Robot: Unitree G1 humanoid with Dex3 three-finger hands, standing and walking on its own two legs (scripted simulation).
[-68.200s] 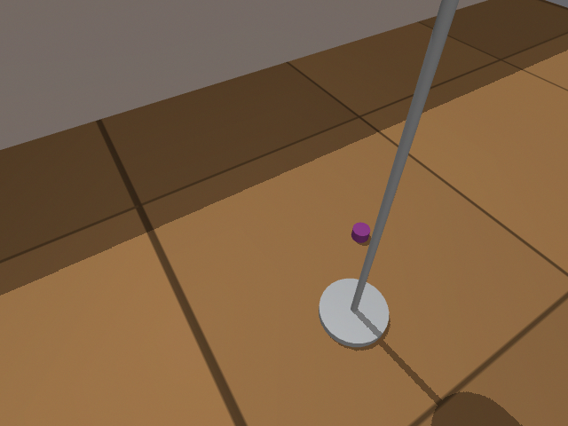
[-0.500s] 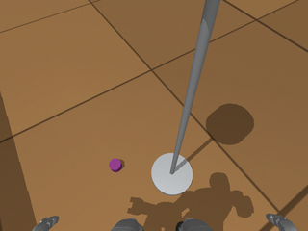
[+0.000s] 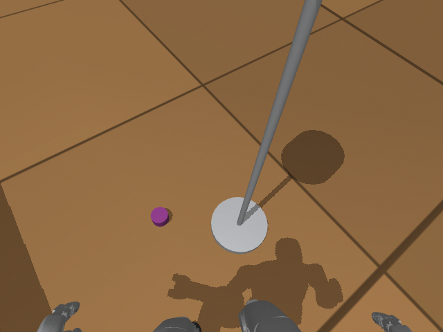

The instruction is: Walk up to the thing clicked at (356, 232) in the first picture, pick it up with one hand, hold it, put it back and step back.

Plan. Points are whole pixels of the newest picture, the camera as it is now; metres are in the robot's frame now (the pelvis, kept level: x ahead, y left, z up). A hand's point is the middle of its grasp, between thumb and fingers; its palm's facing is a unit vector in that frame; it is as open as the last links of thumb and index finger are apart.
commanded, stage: step back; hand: left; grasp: from above
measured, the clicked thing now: (160, 216) +0.57 +0.24 -0.74
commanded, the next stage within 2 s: none
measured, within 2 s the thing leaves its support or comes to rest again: neither
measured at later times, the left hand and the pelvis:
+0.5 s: hand out of the picture +0.02 +0.24 -0.15, palm faces +0.00 -0.93 -0.36, open 7.4 cm; pelvis -0.13 -0.01 -0.01, yaw +2 degrees
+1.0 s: hand out of the picture -0.22 +0.20 -0.15, palm faces -0.04 -0.92 -0.39, open 7.4 cm; pelvis -0.30 -0.07 -0.01, yaw -2 degrees
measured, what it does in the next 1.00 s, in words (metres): walks backwards: right foot, then left foot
